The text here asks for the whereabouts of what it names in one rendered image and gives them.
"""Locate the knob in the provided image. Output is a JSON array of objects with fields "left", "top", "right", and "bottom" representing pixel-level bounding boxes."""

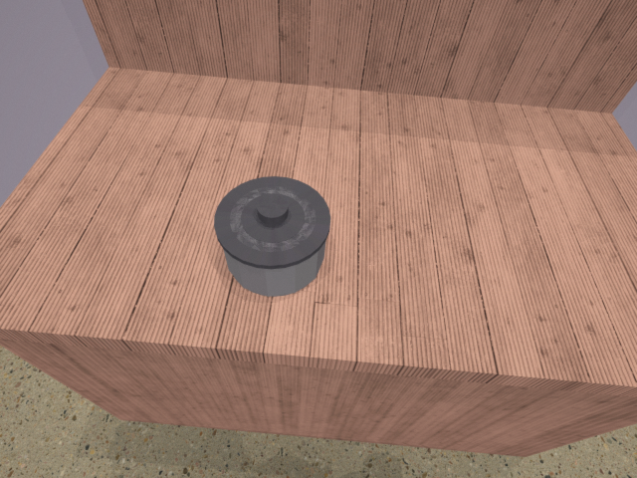
[{"left": 257, "top": 194, "right": 288, "bottom": 225}]

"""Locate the pot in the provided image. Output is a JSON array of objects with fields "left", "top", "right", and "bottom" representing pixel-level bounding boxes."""
[{"left": 224, "top": 241, "right": 326, "bottom": 297}]

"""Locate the lid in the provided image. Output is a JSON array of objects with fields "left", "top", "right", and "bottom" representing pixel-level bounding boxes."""
[{"left": 214, "top": 176, "right": 330, "bottom": 269}]

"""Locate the table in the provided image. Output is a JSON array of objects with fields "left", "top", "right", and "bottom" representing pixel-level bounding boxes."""
[{"left": 0, "top": 0, "right": 637, "bottom": 457}]

